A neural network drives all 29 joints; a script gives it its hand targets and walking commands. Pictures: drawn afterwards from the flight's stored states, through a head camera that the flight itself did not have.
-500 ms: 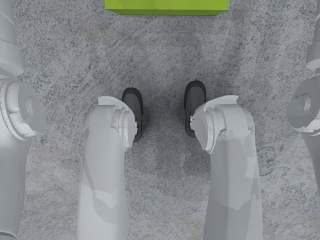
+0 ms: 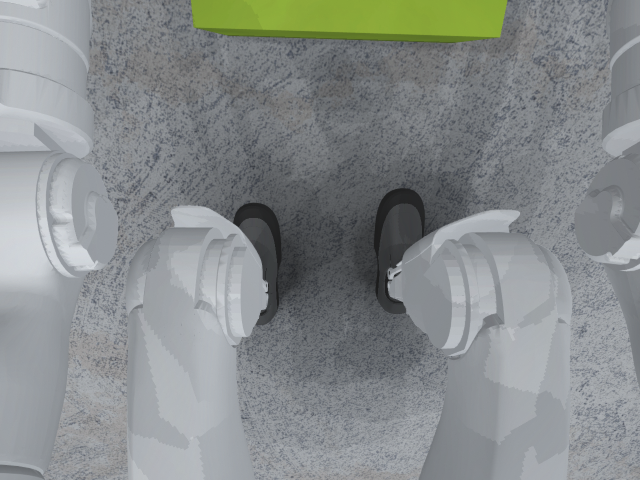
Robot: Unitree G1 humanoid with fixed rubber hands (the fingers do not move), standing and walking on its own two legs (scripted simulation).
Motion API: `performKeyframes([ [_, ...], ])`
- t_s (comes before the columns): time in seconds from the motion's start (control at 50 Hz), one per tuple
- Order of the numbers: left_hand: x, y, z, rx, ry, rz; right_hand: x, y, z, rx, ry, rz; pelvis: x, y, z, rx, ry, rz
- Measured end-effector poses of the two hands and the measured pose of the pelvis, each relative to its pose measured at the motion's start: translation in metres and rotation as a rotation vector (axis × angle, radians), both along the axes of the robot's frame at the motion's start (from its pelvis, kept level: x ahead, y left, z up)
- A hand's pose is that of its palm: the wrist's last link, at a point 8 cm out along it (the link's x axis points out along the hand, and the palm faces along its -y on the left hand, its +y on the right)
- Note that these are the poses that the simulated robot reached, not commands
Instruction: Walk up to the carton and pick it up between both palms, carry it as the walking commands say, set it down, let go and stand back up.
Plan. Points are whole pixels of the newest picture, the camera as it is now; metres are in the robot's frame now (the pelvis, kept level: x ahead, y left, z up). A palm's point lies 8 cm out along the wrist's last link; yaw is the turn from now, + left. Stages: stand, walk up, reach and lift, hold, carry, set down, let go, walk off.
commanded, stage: reach and lift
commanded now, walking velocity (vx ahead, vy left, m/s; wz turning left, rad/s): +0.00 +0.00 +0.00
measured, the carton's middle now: out of the picture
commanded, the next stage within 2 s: none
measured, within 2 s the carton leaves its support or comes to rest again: neither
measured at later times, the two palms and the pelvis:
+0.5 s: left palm out of the picture +0.55 +0.20 -0.25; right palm out of the picture +0.55 -0.22 -0.25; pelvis +0.01 +0.00 -0.04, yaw +1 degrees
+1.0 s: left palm out of the picture +0.55 +0.17 -0.26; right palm out of the picture +0.55 -0.22 -0.25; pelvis +0.01 +0.00 -0.04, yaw +1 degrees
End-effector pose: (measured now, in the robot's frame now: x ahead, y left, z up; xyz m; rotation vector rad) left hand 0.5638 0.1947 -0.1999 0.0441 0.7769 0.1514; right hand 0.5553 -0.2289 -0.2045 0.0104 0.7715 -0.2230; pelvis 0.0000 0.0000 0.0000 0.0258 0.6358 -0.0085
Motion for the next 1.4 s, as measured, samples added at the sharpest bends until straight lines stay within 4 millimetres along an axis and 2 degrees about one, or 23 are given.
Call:
performKeyframes([
  [0.26, -0.015, 0.003, -0.047, 0.001, 0.048, 0.013, -0.010, 0.006, -0.051, 0.004, 0.065, 0.009, 0.002, -0.003, -0.036, 0.002, -0.004, 0.021],
  [0.4, -0.012, 0.004, -0.049, 0.005, 0.035, 0.005, 0.000, 0.006, -0.046, -0.001, 0.019, 0.009, 0.005, -0.002, -0.042, -0.001, -0.017, 0.021],
  [0.72, -0.011, 0.002, -0.049, 0.007, 0.036, 0.000, -0.001, 0.007, -0.048, 0.007, 0.028, 0.012, 0.006, -0.002, -0.044, -0.001, -0.022, 0.021],
  [0.84, -0.013, -0.006, -0.052, -0.004, 0.043, -0.019, -0.001, 0.007, -0.048, 0.010, 0.027, 0.017, 0.006, -0.002, -0.044, -0.001, -0.022, 0.021],
  [1.0, -0.017, -0.029, -0.058, -0.047, 0.054, -0.046, -0.001, 0.009, -0.049, 0.010, 0.028, 0.029, 0.006, -0.002, -0.044, -0.001, -0.021, 0.021],
  [1.1, -0.017, -0.029, -0.058, -0.043, 0.053, -0.042, 0.002, 0.016, -0.048, 0.013, 0.026, 0.059, 0.006, -0.002, -0.044, 0.000, -0.021, 0.021],
  [1.4, -0.016, -0.030, -0.058, -0.038, 0.051, -0.046, 0.002, 0.017, -0.048, 0.012, 0.025, 0.060, 0.006, -0.002, -0.044, 0.000, -0.021, 0.022],
])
